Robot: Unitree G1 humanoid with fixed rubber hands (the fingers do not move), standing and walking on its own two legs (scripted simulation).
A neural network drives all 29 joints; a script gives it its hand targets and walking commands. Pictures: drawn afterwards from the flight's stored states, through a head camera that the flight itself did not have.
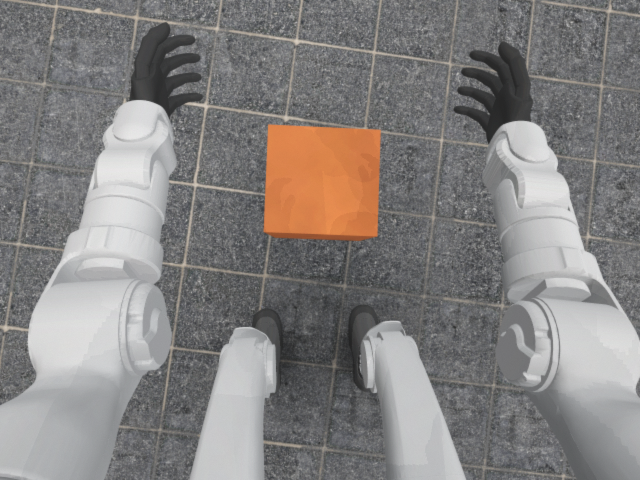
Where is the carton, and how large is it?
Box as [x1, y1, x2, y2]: [264, 125, 380, 240]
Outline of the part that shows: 268,125 264,232 274,237 360,240 376,236 380,130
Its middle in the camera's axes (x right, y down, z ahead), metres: +0.00 -0.10 +0.84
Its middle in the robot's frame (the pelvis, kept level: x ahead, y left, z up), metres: +0.49 -0.02 -0.52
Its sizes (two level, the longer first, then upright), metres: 0.210 0.200 0.250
